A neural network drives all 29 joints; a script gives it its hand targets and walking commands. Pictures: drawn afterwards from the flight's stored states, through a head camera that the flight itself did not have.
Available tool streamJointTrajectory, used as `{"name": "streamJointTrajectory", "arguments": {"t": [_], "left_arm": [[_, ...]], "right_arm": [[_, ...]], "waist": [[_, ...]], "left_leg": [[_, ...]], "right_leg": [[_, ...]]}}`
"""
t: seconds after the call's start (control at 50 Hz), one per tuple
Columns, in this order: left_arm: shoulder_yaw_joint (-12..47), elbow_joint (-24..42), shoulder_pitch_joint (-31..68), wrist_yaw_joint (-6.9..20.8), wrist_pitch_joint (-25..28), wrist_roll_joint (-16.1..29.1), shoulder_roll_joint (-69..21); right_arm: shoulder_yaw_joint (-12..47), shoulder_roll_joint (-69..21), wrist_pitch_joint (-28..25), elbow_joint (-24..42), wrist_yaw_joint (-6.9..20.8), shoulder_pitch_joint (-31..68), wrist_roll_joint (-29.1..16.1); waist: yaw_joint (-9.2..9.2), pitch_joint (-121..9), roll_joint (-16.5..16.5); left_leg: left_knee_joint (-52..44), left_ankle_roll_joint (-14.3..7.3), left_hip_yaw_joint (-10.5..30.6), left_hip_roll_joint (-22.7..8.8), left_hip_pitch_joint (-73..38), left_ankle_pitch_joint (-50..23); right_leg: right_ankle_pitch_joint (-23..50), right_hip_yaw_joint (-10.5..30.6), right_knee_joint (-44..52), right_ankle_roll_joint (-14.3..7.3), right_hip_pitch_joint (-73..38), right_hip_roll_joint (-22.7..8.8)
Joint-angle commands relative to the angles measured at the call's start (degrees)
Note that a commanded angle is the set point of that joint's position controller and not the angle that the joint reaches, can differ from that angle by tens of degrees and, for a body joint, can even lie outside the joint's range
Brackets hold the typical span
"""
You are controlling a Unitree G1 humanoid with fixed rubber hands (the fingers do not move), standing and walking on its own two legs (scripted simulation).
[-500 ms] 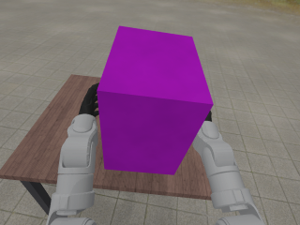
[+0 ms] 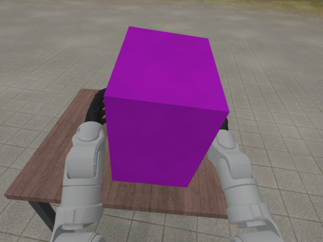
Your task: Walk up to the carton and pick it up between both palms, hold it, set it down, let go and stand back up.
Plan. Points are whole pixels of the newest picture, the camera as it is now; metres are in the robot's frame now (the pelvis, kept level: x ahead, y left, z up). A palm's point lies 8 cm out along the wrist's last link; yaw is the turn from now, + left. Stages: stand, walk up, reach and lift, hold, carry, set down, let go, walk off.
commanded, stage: hold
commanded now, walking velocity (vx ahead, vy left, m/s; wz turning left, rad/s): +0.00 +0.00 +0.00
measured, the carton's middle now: (159, 110) +0.40 +0.00 +0.18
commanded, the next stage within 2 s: none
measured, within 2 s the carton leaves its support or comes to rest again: neither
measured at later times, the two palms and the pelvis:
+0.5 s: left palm (94, 124) +0.35 +0.15 +0.18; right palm (216, 129) +0.35 -0.14 +0.16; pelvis -0.01 +0.00 +0.00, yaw +0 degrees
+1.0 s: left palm (96, 123) +0.35 +0.14 +0.18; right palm (218, 130) +0.35 -0.14 +0.16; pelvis +0.00 +0.00 +0.00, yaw +0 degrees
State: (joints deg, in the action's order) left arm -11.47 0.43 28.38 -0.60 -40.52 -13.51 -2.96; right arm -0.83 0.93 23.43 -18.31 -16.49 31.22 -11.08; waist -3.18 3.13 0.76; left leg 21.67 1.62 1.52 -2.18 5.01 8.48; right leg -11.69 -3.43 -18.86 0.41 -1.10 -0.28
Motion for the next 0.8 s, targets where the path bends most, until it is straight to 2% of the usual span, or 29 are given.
{"name": "streamJointTrajectory", "arguments": {"t": [0.0,0.06,0.1,0.14,0.18,0.22,0.24,0.3,0.32,0.34,0.4,0.44,0.46,0.52,0.56,0.62,0.64,0.7,0.72,0.78], "left_arm": [[31.97,6.69,40.53,8.37,4.30,8.49,-31.64],[32.00,9.03,42.79,8.27,4.82,9.02,-31.74],[33.82,10.94,44.56,7.99,5.33,10.15,-32.81],[33.70,9.39,44.08,7.61,5.43,10.19,-32.62],[34.61,9.36,44.71,7.38,5.50,10.27,-32.94],[34.40,8.85,45.32,6.93,5.45,10.12,-33.03],[32.94,6.67,44.88,7.03,5.17,9.29,-31.85],[32.47,6.21,44.65,7.32,4.99,8.94,-32.61],[31.92,5.33,44.54,7.37,4.95,8.48,-32.30],[32.31,4.89,44.05,7.45,4.85,8.69,-32.94],[35.16,8.24,45.73,6.64,5.38,9.98,-33.67],[35.63,8.77,45.47,6.24,5.41,10.00,-33.91],[35.84,9.34,45.39,6.13,5.58,10.14,-33.71],[33.65,7.08,43.41,6.47,5.26,9.60,-32.98],[33.54,7.63,45.42,6.59,5.75,9.66,-32.59],[35.13,9.21,44.20,6.08,5.85,10.19,-33.36],[36.37,10.73,43.39,6.04,5.86,10.75,-34.03],[35.48,10.68,42.13,6.39,5.31,10.35,-32.96],[34.93,9.56,42.16,6.52,5.13,9.84,-32.49],[33.66,8.84,44.44,6.93,5.09,9.62,-32.15]], "right_arm": [[29.53,-34.98,-6.25,22.14,6.73,52.96,-5.29],[29.98,-35.42,-6.63,22.14,6.93,53.74,-5.52],[30.50,-36.19,-7.15,24.11,7.10,54.80,-5.80],[30.78,-36.23,-7.22,24.25,7.06,55.40,-5.58],[30.44,-36.28,-7.59,24.54,7.13,55.56,-5.43],[29.13,-35.72,-7.51,22.58,7.68,55.13,-4.99],[27.94,-35.11,-7.10,19.80,7.79,54.05,-3.94],[27.20,-35.44,-7.70,19.88,8.02,54.85,-3.54],[26.88,-35.14,-7.50,18.18,8.04,54.34,-3.54],[26.88,-35.31,-7.95,19.31,8.05,55.31,-3.63],[27.97,-35.08,-8.20,21.29,7.90,56.23,-5.17],[27.91,-34.69,-7.98,21.24,7.87,55.38,-5.43],[28.17,-34.73,-7.74,20.73,7.84,54.35,-5.24],[28.44,-35.12,-7.60,20.29,7.73,54.04,-5.22],[27.74,-34.92,-7.64,19.46,8.06,54.71,-4.97],[29.27,-35.34,-7.89,22.44,8.02,54.95,-5.66],[30.11,-35.39,-7.94,23.63,7.71,54.21,-6.34],[30.77,-34.72,-7.22,24.06,6.95,53.47,-6.96],[30.08,-34.29,-6.83,22.72,6.92,52.87,-6.50],[27.95,-34.80,-6.68,20.41,7.43,52.99,-4.68]], "waist": [[-0.07,-29.66,-1.06],[0.24,-31.59,-0.51],[0.01,-34.22,-1.50],[0.32,-33.38,-0.76],[0.07,-34.73,-2.15],[0.17,-33.34,-3.23],[0.18,-30.66,-2.23],[0.25,-32.25,-1.65],[0.15,-31.63,-2.39],[0.08,-32.35,-2.33],[-0.79,-37.30,-5.72],[-1.12,-35.93,-6.19],[-1.32,-35.76,-5.36],[-0.34,-34.01,-3.06],[-0.28,-34.21,-3.72],[-0.09,-35.47,-4.35],[-0.73,-37.03,-4.46],[-0.69,-34.90,-3.13],[-0.75,-32.92,-3.45],[-0.88,-31.20,-1.71]], "left_leg": [[-1.02,-1.01,-0.99,4.58,-13.24,-14.31],[-0.88,-0.95,-1.02,4.46,-14.14,-15.35],[-0.29,-0.63,-0.79,4.43,-15.14,-17.16],[-0.38,-1.06,-0.92,4.41,-15.14,-16.19],[-0.26,-0.75,-0.78,4.34,-15.24,-15.53],[-0.78,-0.74,-0.85,4.18,-14.85,-13.18],[-1.62,-1.14,-1.19,4.09,-14.17,-10.82],[-2.05,-1.42,-1.38,4.09,-13.95,-9.89],[-2.04,-1.33,-1.32,4.10,-13.88,-9.88],[-1.78,-1.22,-1.29,4.13,-14.05,-10.56],[0.58,0.31,-0.65,4.15,-16.37,-16.12],[0.92,0.74,-0.36,4.13,-17.16,-16.78],[0.77,0.69,-0.32,4.03,-17.21,-16.50],[-0.25,-0.58,-0.60,4.26,-14.52,-13.89],[-0.73,-0.48,-0.68,4.18,-13.95,-12.75],[0.61,0.13,-0.36,4.11,-15.61,-17.32],[1.41,0.46,-0.12,4.20,-16.91,-19.90],[1.28,0.22,-0.09,4.27,-16.53,-19.74],[0.65,0.30,-0.19,4.19,-15.74,-17.94],[-1.30,-0.55,-0.75,4.11,-14.35,-12.53]], "right_leg": [[15.97,0.49,3.30,3.12,0.78,3.38],[15.65,0.17,3.03,3.10,0.73,3.68],[16.86,0.15,2.72,3.08,0.76,3.77],[15.47,0.30,3.34,3.04,1.85,3.70],[14.50,0.39,3.21,2.79,2.48,3.55],[10.04,0.22,3.81,2.32,4.32,3.44],[7.89,0.23,4.34,2.33,4.82,3.26],[8.25,0.19,4.03,2.65,3.66,3.20],[8.25,0.26,4.03,2.50,3.95,3.02],[8.70,0.24,4.13,2.52,3.55,3.13],[11.48,-0.08,3.20,2.19,3.94,3.64],[11.51,-0.49,3.32,2.28,4.90,3.76],[11.40,-0.49,3.37,2.38,5.13,3.88],[11.58,-0.07,3.33,2.74,3.54,3.49],[10.61,0.03,3.09,2.68,3.60,3.33],[13.39,0.05,2.79,2.45,3.15,3.78],[16.25,-0.01,2.45,2.47,2.33,4.08],[17.42,0.09,2.80,2.88,2.22,4.00],[15.74,0.11,2.90,2.82,2.90,3.84],[10.53,0.01,3.71,2.76,3.94,3.54]]}}
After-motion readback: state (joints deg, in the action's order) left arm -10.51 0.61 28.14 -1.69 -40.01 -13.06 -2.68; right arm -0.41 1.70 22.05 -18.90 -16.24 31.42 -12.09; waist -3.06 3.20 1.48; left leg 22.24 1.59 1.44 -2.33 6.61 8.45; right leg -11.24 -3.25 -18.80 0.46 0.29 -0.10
